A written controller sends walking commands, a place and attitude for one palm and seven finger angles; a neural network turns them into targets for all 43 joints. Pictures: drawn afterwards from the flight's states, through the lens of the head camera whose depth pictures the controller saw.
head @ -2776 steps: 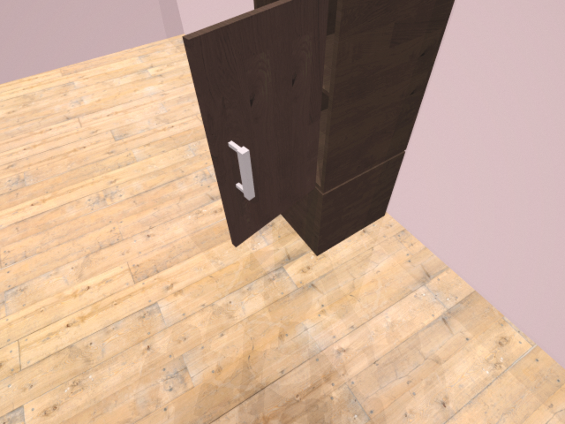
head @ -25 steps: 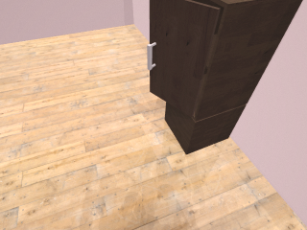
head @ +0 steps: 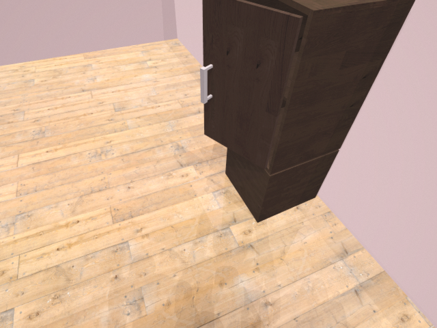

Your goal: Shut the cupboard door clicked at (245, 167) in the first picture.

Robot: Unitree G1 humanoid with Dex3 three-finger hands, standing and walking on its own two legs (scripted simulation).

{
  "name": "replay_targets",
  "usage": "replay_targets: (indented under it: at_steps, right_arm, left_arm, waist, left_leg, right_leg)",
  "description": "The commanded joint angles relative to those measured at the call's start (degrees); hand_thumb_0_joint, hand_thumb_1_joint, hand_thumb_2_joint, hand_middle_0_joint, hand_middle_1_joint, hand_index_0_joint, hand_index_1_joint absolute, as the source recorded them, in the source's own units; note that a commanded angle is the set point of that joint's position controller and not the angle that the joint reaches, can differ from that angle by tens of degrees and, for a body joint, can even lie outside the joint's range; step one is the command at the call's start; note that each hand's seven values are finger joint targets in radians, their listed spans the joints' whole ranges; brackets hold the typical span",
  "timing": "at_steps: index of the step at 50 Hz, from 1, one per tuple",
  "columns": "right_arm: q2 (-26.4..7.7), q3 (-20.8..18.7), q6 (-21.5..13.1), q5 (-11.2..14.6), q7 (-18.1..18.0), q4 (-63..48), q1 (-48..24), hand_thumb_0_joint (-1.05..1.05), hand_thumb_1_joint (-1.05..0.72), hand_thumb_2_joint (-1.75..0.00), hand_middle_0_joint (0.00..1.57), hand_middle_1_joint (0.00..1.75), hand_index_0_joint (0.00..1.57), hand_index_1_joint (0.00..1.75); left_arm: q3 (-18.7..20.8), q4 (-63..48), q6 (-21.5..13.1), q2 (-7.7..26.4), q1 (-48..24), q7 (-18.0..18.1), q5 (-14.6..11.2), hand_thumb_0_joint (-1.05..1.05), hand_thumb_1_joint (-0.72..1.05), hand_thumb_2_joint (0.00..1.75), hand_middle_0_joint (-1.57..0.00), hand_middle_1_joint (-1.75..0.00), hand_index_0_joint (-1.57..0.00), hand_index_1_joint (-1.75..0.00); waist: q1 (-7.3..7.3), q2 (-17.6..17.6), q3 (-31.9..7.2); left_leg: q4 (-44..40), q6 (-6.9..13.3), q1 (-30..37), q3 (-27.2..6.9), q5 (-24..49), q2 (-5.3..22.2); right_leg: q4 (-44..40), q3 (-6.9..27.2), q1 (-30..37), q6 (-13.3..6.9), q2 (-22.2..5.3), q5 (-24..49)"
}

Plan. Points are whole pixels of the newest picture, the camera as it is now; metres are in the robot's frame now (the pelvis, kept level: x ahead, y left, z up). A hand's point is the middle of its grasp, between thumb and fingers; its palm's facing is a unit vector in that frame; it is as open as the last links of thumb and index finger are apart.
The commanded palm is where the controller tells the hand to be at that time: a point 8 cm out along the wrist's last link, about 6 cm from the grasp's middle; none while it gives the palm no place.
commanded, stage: look to check the result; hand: left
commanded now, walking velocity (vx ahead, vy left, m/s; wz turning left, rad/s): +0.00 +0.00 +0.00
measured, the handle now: (207, 84) +0.96 +0.09 -0.06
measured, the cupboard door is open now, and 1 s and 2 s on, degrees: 25 25 25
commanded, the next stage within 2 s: walk to a spot facing it in 0.50 s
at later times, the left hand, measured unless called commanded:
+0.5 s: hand out of the picture -0.03 +0.15 -0.18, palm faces +0.02 -0.99 -0.16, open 7.4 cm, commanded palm none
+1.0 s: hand out of the picture -0.01 +0.18 -0.20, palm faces +0.19 -0.96 -0.21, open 7.4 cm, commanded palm none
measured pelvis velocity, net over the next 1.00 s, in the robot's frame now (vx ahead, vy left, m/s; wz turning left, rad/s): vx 0.00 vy -0.01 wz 0.18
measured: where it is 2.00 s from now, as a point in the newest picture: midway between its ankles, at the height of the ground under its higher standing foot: outside the picture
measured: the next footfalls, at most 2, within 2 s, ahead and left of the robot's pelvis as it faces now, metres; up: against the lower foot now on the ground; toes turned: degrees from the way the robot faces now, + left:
right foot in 1.58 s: +0.11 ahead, -0.13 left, +0.00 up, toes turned +33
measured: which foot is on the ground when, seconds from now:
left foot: down 0.00-1.00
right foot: down 0.00-1.00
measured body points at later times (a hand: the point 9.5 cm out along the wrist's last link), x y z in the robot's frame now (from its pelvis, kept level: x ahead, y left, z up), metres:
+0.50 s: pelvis +0.00 -0.01 +0.00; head +0.00 +0.00 +0.45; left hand -0.03 +0.20 -0.16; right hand -0.01 -0.23 -0.16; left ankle +0.01 +0.04 -0.74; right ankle -0.02 -0.13 -0.74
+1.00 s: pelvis +0.00 -0.01 -0.02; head +0.04 +0.01 +0.43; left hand -0.02 +0.23 -0.18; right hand +0.04 -0.24 -0.17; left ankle -0.01 +0.05 -0.73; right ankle -0.02 -0.13 -0.74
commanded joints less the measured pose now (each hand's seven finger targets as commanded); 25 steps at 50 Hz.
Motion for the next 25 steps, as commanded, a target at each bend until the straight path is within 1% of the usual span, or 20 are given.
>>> replay_targets:
  at_steps: [1, 3, 4, 5, 7, 8, 9, 11, 13, 14, 15, 18, 19, 20, 25]
  right_arm:
    - [-5.8, -1.2, -0.5, -0.2, -0.6, -0.8, 4.1, 0.00, -0.90, -0.90, 0.20, 0.30, 0.20, 0.30]
    - [-5.9, -1.2, -0.5, -0.2, -0.6, -0.7, 4.1, 0.00, -0.90, -0.90, 0.20, 0.30, 0.20, 0.30]
    - [-6.2, -1.3, -0.5, -0.1, -0.6, -0.8, 3.8, 0.00, -0.90, -0.90, 0.20, 0.30, 0.20, 0.30]
    - [-5.9, -1.3, -0.5, -0.1, -0.6, -0.8, 3.9, 0.00, -0.90, -0.90, 0.20, 0.30, 0.20, 0.30]
    - [-6.1, -1.2, -0.4, -0.1, -0.6, -0.7, 4.0, 0.00, -0.90, -0.90, 0.20, 0.30, 0.20, 0.30]
    - [-6.1, -1.3, -0.4, -0.1, -0.7, -0.6, 3.9, 0.00, -0.90, -0.90, 0.20, 0.30, 0.20, 0.30]
    - [-6.5, -1.3, -0.5, 0.0, -0.7, -0.8, 3.9, 0.00, -0.90, -0.90, 0.20, 0.30, 0.20, 0.30]
    - [-6.4, -1.3, -0.4, -0.1, -0.7, -0.7, 3.6, 0.00, -0.90, -0.90, 0.20, 0.30, 0.20, 0.30]
    - [-6.6, -1.3, -0.4, -0.1, -0.7, -0.8, 3.4, 0.00, -0.90, -0.90, 0.20, 0.30, 0.20, 0.30]
    - [-6.9, -1.4, -0.4, 0.0, -0.7, -0.9, 3.1, 0.00, -0.90, -0.90, 0.20, 0.30, 0.20, 0.30]
    - [-6.8, -1.4, -0.5, -0.1, -0.6, -0.9, 3.0, 0.00, -0.90, -0.90, 0.20, 0.30, 0.20, 0.30]
    - [-7.1, -1.4, -0.4, -0.1, -0.6, -1.0, 2.6, 0.00, -0.90, -0.90, 0.20, 0.30, 0.20, 0.30]
    - [-7.4, -1.5, -0.4, 0.1, -0.5, -1.1, 2.4, 0.00, -0.90, -0.90, 0.20, 0.30, 0.20, 0.30]
    - [-7.1, -1.4, -0.3, 0.0, -0.4, -0.9, 2.2, 0.00, -0.90, -0.90, 0.20, 0.30, 0.20, 0.30]
    - [-7.8, -1.5, -0.3, -0.1, -0.3, -1.0, 1.5, 0.00, -0.90, -0.90, 0.20, 0.30, 0.20, 0.30]
  left_arm:
    - [0.9, -0.1, -0.5, 5.1, 5.7, 0.7, -0.2, 0.00, 0.90, 0.90, -0.20, -0.30, -0.20, -0.30]
    - [0.8, 0.0, -0.5, 5.0, 5.7, 0.7, -0.2, 0.00, 0.90, 0.90, -0.20, -0.30, -0.20, -0.30]
    - [0.9, 0.0, -0.7, 5.3, 6.0, 0.7, -0.1, 0.00, 0.90, 0.90, -0.20, -0.30, -0.20, -0.30]
    - [0.8, 0.1, -0.7, 5.1, 5.7, 0.8, -0.2, 0.00, 0.90, 0.90, -0.20, -0.30, -0.20, -0.30]
    - [0.8, 0.1, -0.6, 5.0, 5.7, 0.8, -0.2, 0.00, 0.90, 0.90, -0.20, -0.30, -0.20, -0.30]
    - [0.8, 0.2, -0.6, 5.1, 5.6, 0.8, -0.2, 0.00, 0.90, 0.90, -0.20, -0.30, -0.20, -0.30]
    - [0.8, 0.1, -0.7, 5.5, 5.9, 0.8, -0.1, 0.00, 0.90, 0.90, -0.20, -0.30, -0.20, -0.30]
    - [0.9, 0.2, -0.6, 5.4, 5.5, 0.8, -0.1, 0.00, 0.90, 0.90, -0.20, -0.30, -0.20, -0.30]
    - [0.9, 0.1, -0.5, 5.6, 5.4, 0.7, -0.1, 0.00, 0.90, 0.90, -0.20, -0.30, -0.20, -0.30]
    - [0.9, 0.1, -0.6, 5.7, 5.7, 0.7, 0.0, 0.00, 0.90, 0.90, -0.20, -0.30, -0.20, -0.30]
    - [0.8, 0.2, -0.7, 5.8, 5.4, 0.7, -0.1, 0.00, 0.90, 0.90, -0.20, -0.30, -0.20, -0.30]
    - [0.8, 0.0, -0.8, 6.1, 4.8, 0.7, -0.1, 0.00, 0.90, 0.90, -0.20, -0.30, -0.20, -0.30]
    - [0.8, -0.1, -0.9, 6.5, 5.1, 0.7, -0.1, 0.00, 0.90, 0.90, -0.20, -0.30, -0.20, -0.30]
    - [0.7, -0.1, -0.9, 6.4, 4.7, 0.7, -0.1, 0.00, 0.90, 0.90, -0.20, -0.30, -0.20, -0.30]
    - [0.8, -0.4, -0.9, 6.9, 3.9, 0.6, -0.1, 0.00, 0.90, 0.90, -0.20, -0.30, -0.20, -0.30]
  waist:
    - [0.16, 0.2, 5.4]
    - [0.06, 0.5, 5.3]
    - [0.15, 0.0, 4.8]
    - [-0.10, -0.3, 4.9]
    - [-0.14, 0.6, 5.3]
    - [-0.18, 0.6, 5.7]
    - [-0.11, 0.9, 4.9]
    - [-0.18, 1.2, 5.4]
    - [-0.12, 0.7, 6.1]
    - [0.07, -0.2, 6.1]
    - [-0.05, 0.1, 5.5]
    - [-0.18, -0.5, 5.8]
    - [-0.01, -0.8, 5.7]
    - [-0.19, -0.5, 6.2]
    - [-0.18, 0.2, 6.3]
  left_leg:
    - [-5.4, -2.8, -1.8, -11.8, 2.0, 11.0]
    - [-5.0, -2.8, -1.2, -11.4, 2.5, 10.9]
    - [-4.4, -2.6, -0.5, -11.1, 3.8, 10.9]
    - [-4.3, -2.7, -0.3, -11.1, 4.0, 10.8]
    - [-4.7, -2.8, 0.0, -11.2, 3.6, 11.0]
    - [-4.9, -2.8, -0.1, -11.2, 3.2, 11.2]
    - [-4.5, -2.8, 0.4, -11.3, 4.4, 11.3]
    - [-5.0, -2.9, 0.0, -11.2, 3.5, 11.4]
    - [-5.4, -2.9, -0.6, -11.8, 2.2, 11.4]
    - [-4.9, -2.6, -0.4, -11.6, 2.9, 11.4]
    - [-4.7, -2.6, 0.0, -11.2, 3.5, 11.3]
    - [-4.5, -2.6, 0.2, -11.1, 3.6, 11.0]
    - [-4.0, -2.5, 0.4, -10.8, 4.1, 11.0]
    - [-4.3, -2.6, 0.0, -10.9, 2.5, 10.8]
    - [-4.5, -2.7, -0.2, -10.9, 1.9, 10.8]
  right_leg:
    - [-3.4, 4.5, -3.2, -2.7, -4.1, 4.3]
    - [-3.6, 4.6, -3.6, -2.7, -4.1, 4.3]
    - [-4.0, 4.7, -3.6, -2.8, -4.1, 4.7]
    - [-3.9, 4.8, -3.7, -2.9, -4.1, 4.7]
    - [-3.8, 4.8, -4.2, -2.7, -4.0, 4.1]
    - [-3.8, 4.8, -4.4, -2.7, -3.9, 4.2]
    - [-3.7, 4.8, -4.0, -2.8, -3.9, 4.4]
    - [-3.6, 4.7, -4.0, -2.7, -3.9, 4.1]
    - [-3.7, 4.8, -4.1, -2.7, -3.9, 3.8]
    - [-4.0, 4.8, -4.2, -2.8, -3.9, 4.0]
    - [-4.1, 4.9, -3.9, -2.8, -4.2, 4.4]
    - [-4.6, 5.2, -3.8, -2.8, -4.2, 4.4]
    - [-5.0, 5.2, -3.8, -2.9, -4.2, 4.7]
    - [-5.2, 5.2, -4.0, -2.9, -4.4, 3.8]
    - [-5.4, 5.4, -3.8, -3.1, -4.3, 3.8]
